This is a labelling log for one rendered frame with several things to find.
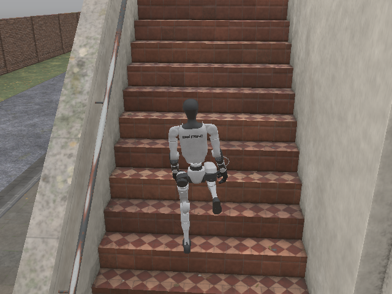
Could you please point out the right robot upper arm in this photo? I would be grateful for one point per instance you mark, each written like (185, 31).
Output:
(212, 130)

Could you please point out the robot right foot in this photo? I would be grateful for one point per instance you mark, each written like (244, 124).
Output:
(217, 209)

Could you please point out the left robot forearm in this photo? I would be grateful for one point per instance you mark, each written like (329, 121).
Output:
(174, 165)

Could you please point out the right robot forearm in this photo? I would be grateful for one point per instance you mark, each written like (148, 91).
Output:
(220, 162)

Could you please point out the left robot hand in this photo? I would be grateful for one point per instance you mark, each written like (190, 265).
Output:
(174, 174)

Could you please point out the right robot hand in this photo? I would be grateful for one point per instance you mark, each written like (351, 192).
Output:
(224, 174)

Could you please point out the left robot upper arm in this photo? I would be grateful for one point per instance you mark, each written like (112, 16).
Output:
(173, 142)

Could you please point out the robot left shin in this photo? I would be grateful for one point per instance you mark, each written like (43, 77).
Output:
(185, 223)

